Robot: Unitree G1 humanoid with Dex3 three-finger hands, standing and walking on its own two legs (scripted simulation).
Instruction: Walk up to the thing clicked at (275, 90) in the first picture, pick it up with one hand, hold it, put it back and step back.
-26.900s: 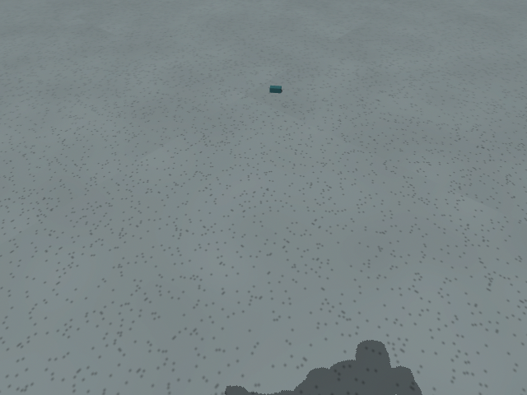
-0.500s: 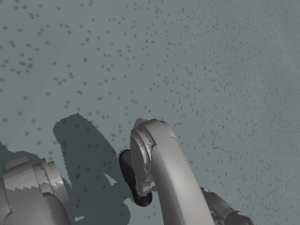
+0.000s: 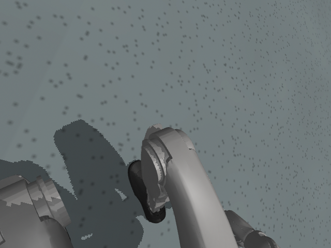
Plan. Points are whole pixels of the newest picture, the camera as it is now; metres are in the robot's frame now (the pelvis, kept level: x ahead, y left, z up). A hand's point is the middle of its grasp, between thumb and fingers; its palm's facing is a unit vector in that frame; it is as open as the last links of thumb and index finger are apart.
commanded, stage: close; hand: left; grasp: from above
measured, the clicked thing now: out of the picture +0.47 +0.34 -0.28
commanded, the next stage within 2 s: settle in 1.92 s
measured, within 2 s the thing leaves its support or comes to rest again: neither
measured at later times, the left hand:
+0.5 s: hand out of the picture +0.44 +0.33 -0.25, palm faces -0.52 -0.09 -0.85, open 13.0 cm
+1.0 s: hand out of the picture +0.45 +0.32 -0.26, palm faces -0.47 -0.07 -0.88, open 11.4 cm
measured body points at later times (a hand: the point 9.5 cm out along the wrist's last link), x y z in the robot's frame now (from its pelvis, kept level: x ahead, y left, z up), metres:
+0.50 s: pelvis +0.00 +0.01 +0.00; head +0.27 +0.15 +0.33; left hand +0.47 +0.33 -0.21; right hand +0.07 -0.25 -0.04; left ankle +0.05 +0.12 -0.26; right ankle +0.12 -0.14 -0.26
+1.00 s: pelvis +0.00 +0.00 +0.00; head +0.27 +0.15 +0.32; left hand +0.47 +0.32 -0.20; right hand +0.07 -0.25 -0.04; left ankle +0.05 +0.12 -0.26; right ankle +0.12 -0.14 -0.26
